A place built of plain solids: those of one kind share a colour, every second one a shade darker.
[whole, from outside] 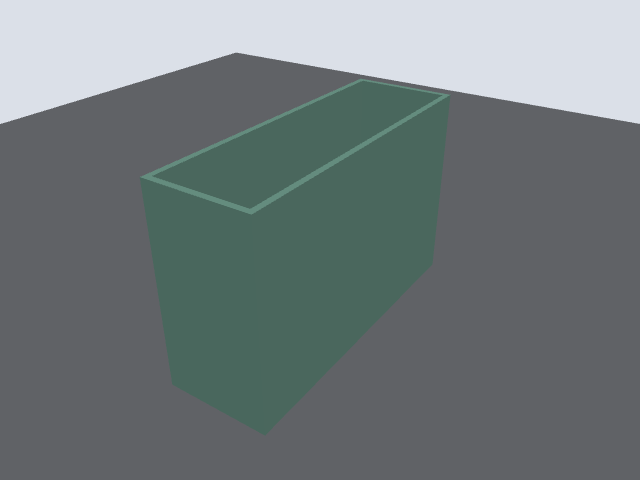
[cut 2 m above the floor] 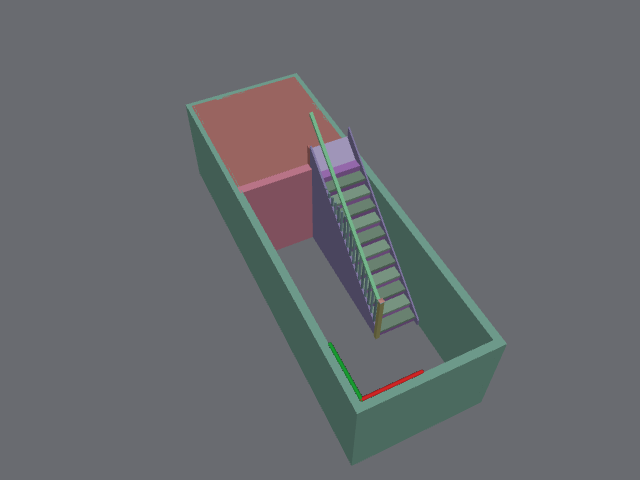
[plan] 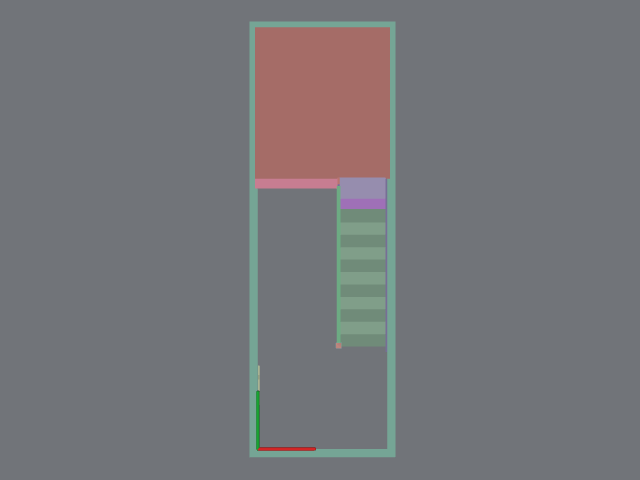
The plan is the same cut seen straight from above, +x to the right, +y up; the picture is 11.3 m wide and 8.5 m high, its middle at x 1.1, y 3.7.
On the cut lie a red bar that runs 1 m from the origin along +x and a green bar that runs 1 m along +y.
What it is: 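A row house's entrance hall, a dwelling of no particular year; the hall below, the landing 2.45 m above it, and between them a joiner's timber flight of 14 risers of about 0.175 m on goings of about 0.220 m, 0.81 m clear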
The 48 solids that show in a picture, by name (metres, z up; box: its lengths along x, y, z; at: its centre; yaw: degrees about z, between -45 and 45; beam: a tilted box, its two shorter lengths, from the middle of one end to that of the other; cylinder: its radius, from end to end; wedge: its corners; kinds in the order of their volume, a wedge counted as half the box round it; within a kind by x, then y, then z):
{
 "upper_1": {"box": [2.39, 2.68, 2.5], "at": [1.15, 6.13, 1.2]},
 "wall_1": {"box": [0.15, 7.72, 5.01], "at": [-0.07, 3.71, 2.46]},
 "wall_2": {"box": [2.59, 0.15, 5.01], "at": [1.15, -0.07, 2.46]},
 "wall_3": {"box": [2.59, 0.15, 5.01], "at": [1.15, 7.5, 2.46]},
 "wall_4": {"box": [0.15, 7.72, 5.01], "at": [2.37, 3.71, 2.46]},
 "carriage_1": {"wedge": [[1.44, 1.86, -0.05], [1.44, 1.86, 0.0], [1.44, 4.81, -0.05], [1.44, 4.81, 2.36], [2.26, 1.86, -0.05], [2.26, 1.86, 0.0], [2.26, 4.81, -0.05], [2.26, 4.81, 2.36]]},
 "upper_edge_1": {"box": [1.46, 0.18, 2.5], "at": [0.68, 4.7, 1.2]},
 "string_1": {"wedge": [[1.41, 1.83, -0.05], [1.41, 1.83, 0.24], [1.41, 4.69, -0.05], [1.41, 4.69, 2.52], [1.45, 1.83, -0.05], [1.45, 1.83, 0.24], [1.45, 4.69, -0.05], [1.45, 4.69, 2.52]]},
 "string_2": {"wedge": [[2.26, 1.72, -0.05], [2.26, 1.72, 0.15], [2.26, 4.79, -0.05], [2.26, 4.79, 2.6], [2.29, 1.72, -0.05], [2.29, 1.72, 0.15], [2.29, 4.79, -0.05], [2.29, 4.79, 2.6]]},
 "rail_1": {"wedge": [[1.4, 1.86, 1.03], [1.4, 1.86, 1.1], [1.4, 4.66, 3.26], [1.4, 4.66, 3.33], [1.46, 1.86, 1.03], [1.46, 1.86, 1.1], [1.46, 4.66, 3.26], [1.46, 4.66, 3.33]]},
 "riser_1": {"wedge": [[1.44, 1.83, -0.05], [1.44, 1.83, 0.12], [1.44, 2.08, 0.05], [1.44, 2.08, 0.12], [2.27, 1.83, -0.05], [2.27, 1.83, 0.12], [2.27, 2.08, 0.05], [2.27, 2.08, 0.12]]},
 "riser_2": {"wedge": [[1.44, 2.05, 0.15], [1.44, 2.05, 0.3], [1.44, 2.3, 0.23], [1.44, 2.3, 0.3], [2.27, 2.05, 0.15], [2.27, 2.05, 0.3], [2.27, 2.3, 0.23], [2.27, 2.3, 0.3]]},
 "riser_3": {"wedge": [[1.44, 2.27, 0.32], [1.44, 2.27, 0.47], [1.44, 2.52, 0.4], [1.44, 2.52, 0.47], [2.27, 2.27, 0.32], [2.27, 2.27, 0.48], [2.27, 2.52, 0.41], [2.27, 2.52, 0.48]]},
 "riser_4": {"wedge": [[1.44, 2.49, 0.5], [1.44, 2.49, 0.65], [1.44, 2.74, 0.58], [1.44, 2.74, 0.65], [2.27, 2.49, 0.5], [2.27, 2.49, 0.65], [2.27, 2.74, 0.58], [2.27, 2.74, 0.65]]},
 "riser_5": {"wedge": [[1.44, 2.71, 0.67], [1.44, 2.71, 0.82], [1.44, 2.96, 0.75], [1.44, 2.96, 0.82], [2.27, 2.71, 0.67], [2.27, 2.71, 0.83], [2.27, 2.96, 0.76], [2.27, 2.96, 0.83]]},
 "riser_6": {"wedge": [[1.44, 2.93, 0.85], [1.44, 2.93, 1.0], [1.44, 3.18, 0.93], [1.44, 3.18, 1.0], [2.27, 2.93, 0.85], [2.27, 2.93, 1.0], [2.27, 3.18, 0.93], [2.27, 3.18, 1.0]]},
 "riser_7": {"wedge": [[1.44, 3.15, 1.02], [1.44, 3.15, 1.18], [1.44, 3.4, 1.11], [1.44, 3.4, 1.18], [2.27, 3.15, 1.02], [2.27, 3.15, 1.18], [2.27, 3.4, 1.11], [2.27, 3.4, 1.18]]},
 "riser_8": {"wedge": [[1.44, 3.37, 1.2], [1.44, 3.37, 1.35], [1.44, 3.62, 1.28], [1.44, 3.62, 1.35], [2.27, 3.37, 1.2], [2.27, 3.37, 1.35], [2.27, 3.62, 1.28], [2.27, 3.62, 1.35]]},
 "riser_9": {"wedge": [[1.44, 3.59, 1.37], [1.44, 3.59, 1.53], [1.44, 3.84, 1.46], [1.44, 3.84, 1.53], [2.27, 3.59, 1.37], [2.27, 3.59, 1.53], [2.27, 3.84, 1.46], [2.27, 3.84, 1.53]]},
 "riser_10": {"wedge": [[1.44, 3.81, 1.55], [1.44, 3.81, 1.7], [1.44, 4.06, 1.63], [1.44, 4.06, 1.7], [2.27, 3.81, 1.55], [2.27, 3.81, 1.7], [2.27, 4.06, 1.63], [2.27, 4.06, 1.7]]},
 "riser_11": {"wedge": [[1.44, 4.03, 1.72], [1.44, 4.03, 1.88], [1.44, 4.28, 1.81], [1.44, 4.28, 1.88], [2.27, 4.03, 1.73], [2.27, 4.03, 1.88], [2.27, 4.28, 1.81], [2.27, 4.28, 1.88]]},
 "riser_12": {"wedge": [[1.44, 4.25, 1.9], [1.44, 4.25, 2.06], [1.44, 4.5, 1.99], [1.44, 4.5, 2.06], [2.27, 4.25, 1.9], [2.27, 4.25, 2.06], [2.27, 4.5, 1.99], [2.27, 4.5, 2.06]]},
 "tread_1": {"wedge": [[1.44, 1.81, 0.12], [1.44, 1.81, 0.17], [1.44, 2.08, 0.12], [1.44, 2.08, 0.18], [2.27, 1.81, 0.12], [2.27, 1.81, 0.17], [2.27, 2.08, 0.12], [2.27, 2.08, 0.18]]},
 "tread_2": {"wedge": [[1.44, 2.03, 0.29], [1.44, 2.03, 0.35], [1.44, 2.3, 0.29], [1.44, 2.3, 0.35], [2.27, 2.03, 0.29], [2.27, 2.03, 0.35], [2.27, 2.3, 0.29], [2.27, 2.3, 0.35]]},
 "tread_3": {"wedge": [[1.44, 2.25, 0.47], [1.44, 2.25, 0.52], [1.44, 2.52, 0.47], [1.44, 2.52, 0.53], [2.27, 2.25, 0.47], [2.27, 2.25, 0.52], [2.27, 2.52, 0.47], [2.27, 2.52, 0.53]]},
 "tread_4": {"wedge": [[1.44, 2.47, 0.64], [1.44, 2.47, 0.7], [1.44, 2.74, 0.64], [1.44, 2.74, 0.7], [2.27, 2.47, 0.64], [2.27, 2.47, 0.7], [2.27, 2.74, 0.64], [2.27, 2.74, 0.7]]},
 "tread_5": {"wedge": [[1.44, 2.69, 0.82], [1.44, 2.69, 0.87], [1.44, 2.96, 0.82], [1.44, 2.96, 0.88], [2.27, 2.69, 0.82], [2.27, 2.69, 0.88], [2.27, 2.96, 0.82], [2.27, 2.96, 0.88]]},
 "tread_6": {"wedge": [[1.44, 2.91, 0.99], [1.44, 2.91, 1.05], [1.44, 3.18, 0.99], [1.44, 3.18, 1.05], [2.27, 2.91, 0.99], [2.27, 2.91, 1.05], [2.27, 3.18, 0.99], [2.27, 3.18, 1.05]]},
 "tread_7": {"wedge": [[1.44, 3.13, 1.17], [1.44, 3.13, 1.23], [1.44, 3.4, 1.17], [1.44, 3.4, 1.23], [2.27, 3.13, 1.17], [2.27, 3.13, 1.23], [2.27, 3.4, 1.17], [2.27, 3.4, 1.23]]},
 "tread_8": {"wedge": [[1.44, 3.35, 1.34], [1.44, 3.35, 1.4], [1.44, 3.62, 1.34], [1.44, 3.62, 1.4], [2.27, 3.35, 1.35], [2.27, 3.35, 1.4], [2.27, 3.62, 1.35], [2.27, 3.62, 1.41]]},
 "tread_9": {"wedge": [[1.44, 3.57, 1.52], [1.44, 3.57, 1.58], [1.44, 3.84, 1.52], [1.44, 3.84, 1.58], [2.27, 3.57, 1.52], [2.27, 3.57, 1.58], [2.27, 3.84, 1.52], [2.27, 3.84, 1.58]]},
 "tread_10": {"wedge": [[1.44, 3.79, 1.69], [1.44, 3.79, 1.75], [1.44, 4.06, 1.69], [1.44, 4.06, 1.75], [2.27, 3.79, 1.7], [2.27, 3.79, 1.75], [2.27, 4.06, 1.7], [2.27, 4.06, 1.76]]},
 "tread_11": {"wedge": [[1.44, 4.01, 1.87], [1.44, 4.01, 1.93], [1.44, 4.28, 1.87], [1.44, 4.28, 1.93], [2.27, 4.01, 1.87], [2.27, 4.01, 1.93], [2.27, 4.28, 1.87], [2.27, 4.28, 1.93]]},
 "bal_1": {"box": [0.037, 0.037, 0.8], "at": [1.43, 1.98, 0.74]},
 "bal_2": {"box": [0.037, 0.037, 0.8], "at": [1.43, 2.11, 0.85]},
 "bal_3": {"box": [0.037, 0.037, 0.8], "at": [1.43, 2.24, 0.95]},
 "bal_4": {"box": [0.037, 0.037, 0.8], "at": [1.43, 2.37, 1.05]},
 "bal_5": {"box": [0.037, 0.037, 0.8], "at": [1.43, 2.49, 1.15]},
 "bal_6": {"box": [0.037, 0.037, 0.8], "at": [1.43, 2.62, 1.25]},
 "bal_7": {"box": [0.037, 0.037, 0.8], "at": [1.43, 2.75, 1.36]},
 "bal_8": {"box": [0.037, 0.037, 0.8], "at": [1.43, 2.88, 1.46]},
 "bal_9": {"box": [0.037, 0.037, 0.8], "at": [1.43, 3.0, 1.56]},
 "bal_10": {"box": [0.037, 0.037, 0.8], "at": [1.43, 3.13, 1.66]},
 "bal_11": {"box": [0.037, 0.037, 0.8], "at": [1.43, 3.26, 1.76]},
 "bal_12": {"box": [0.037, 0.037, 0.8], "at": [1.43, 3.39, 1.87]},
 "bal_13": {"box": [0.037, 0.037, 0.8], "at": [1.43, 3.52, 1.97]},
 "newel_foot_1": {"box": [0.09, 0.09, 1.24], "at": [1.43, 1.83, 0.57]},
 "apron_1": {"wedge": [[1.41, 4.69, -0.05], [1.41, 4.69, 2.45], [1.41, 4.81, -0.05], [1.41, 4.81, 2.45], [1.45, 4.69, -0.05], [1.45, 4.69, 2.45], [1.45, 4.81, -0.05], [1.45, 4.81, 2.45]]}
}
